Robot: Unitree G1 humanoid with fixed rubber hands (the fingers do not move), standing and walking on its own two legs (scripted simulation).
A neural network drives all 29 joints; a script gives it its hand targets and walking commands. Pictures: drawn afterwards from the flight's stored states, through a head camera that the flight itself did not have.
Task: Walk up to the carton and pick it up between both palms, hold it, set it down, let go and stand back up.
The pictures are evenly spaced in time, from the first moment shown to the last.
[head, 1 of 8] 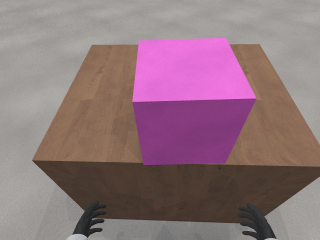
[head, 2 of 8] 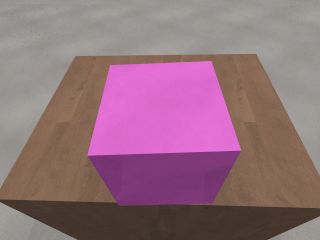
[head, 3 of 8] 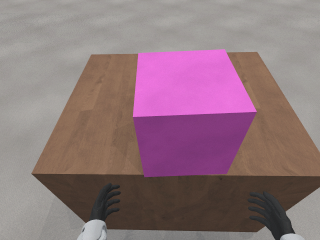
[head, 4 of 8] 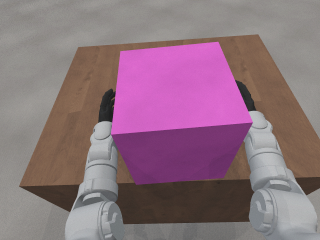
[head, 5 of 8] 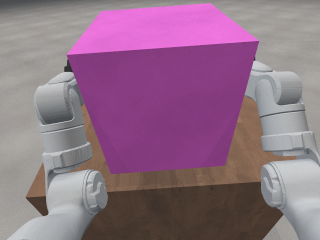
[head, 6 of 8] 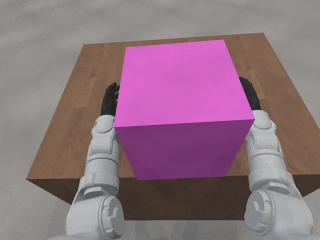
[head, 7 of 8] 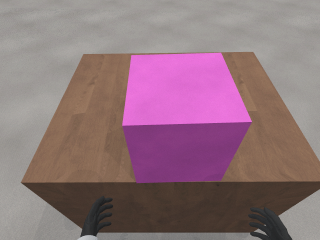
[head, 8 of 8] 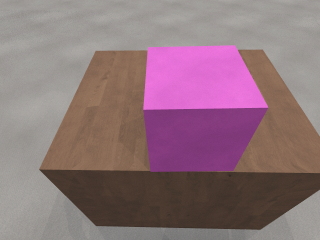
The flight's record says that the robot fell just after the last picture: no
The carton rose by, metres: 0.22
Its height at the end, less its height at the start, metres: +0.00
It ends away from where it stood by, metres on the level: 0.01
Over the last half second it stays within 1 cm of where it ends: yes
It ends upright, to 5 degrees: yes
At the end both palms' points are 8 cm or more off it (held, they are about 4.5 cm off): yes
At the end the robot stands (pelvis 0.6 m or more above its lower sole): yes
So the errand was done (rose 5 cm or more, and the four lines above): yes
